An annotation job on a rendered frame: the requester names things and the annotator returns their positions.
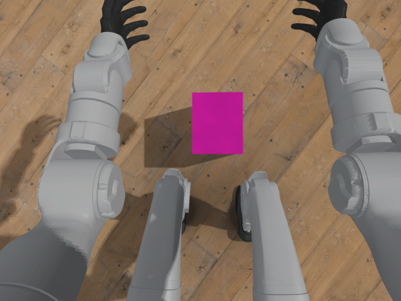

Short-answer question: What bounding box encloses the robot right forearm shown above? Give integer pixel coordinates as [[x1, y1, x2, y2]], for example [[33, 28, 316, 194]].
[[313, 18, 401, 154]]

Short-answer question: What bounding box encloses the right robot upper arm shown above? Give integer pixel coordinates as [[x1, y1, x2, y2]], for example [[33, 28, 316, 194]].
[[328, 151, 401, 301]]

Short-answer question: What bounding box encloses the carton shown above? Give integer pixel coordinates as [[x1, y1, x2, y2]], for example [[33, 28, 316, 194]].
[[192, 92, 243, 154]]

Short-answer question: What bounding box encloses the left robot hand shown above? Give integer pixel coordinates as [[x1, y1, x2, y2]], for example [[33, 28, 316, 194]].
[[100, 0, 150, 50]]

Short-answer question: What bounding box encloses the right robot hand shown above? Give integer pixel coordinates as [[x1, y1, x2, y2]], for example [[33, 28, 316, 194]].
[[291, 0, 347, 41]]

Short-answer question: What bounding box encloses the left robot upper arm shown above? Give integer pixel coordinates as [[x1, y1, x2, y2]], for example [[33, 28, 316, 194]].
[[0, 159, 125, 301]]

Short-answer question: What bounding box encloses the robot right shin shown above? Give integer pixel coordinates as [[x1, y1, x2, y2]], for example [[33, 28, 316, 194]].
[[242, 171, 279, 231]]

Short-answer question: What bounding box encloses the robot left forearm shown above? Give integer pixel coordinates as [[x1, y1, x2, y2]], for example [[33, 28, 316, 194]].
[[37, 32, 133, 212]]

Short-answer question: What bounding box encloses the robot right foot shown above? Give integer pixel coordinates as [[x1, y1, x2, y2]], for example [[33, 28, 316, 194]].
[[235, 185, 252, 242]]

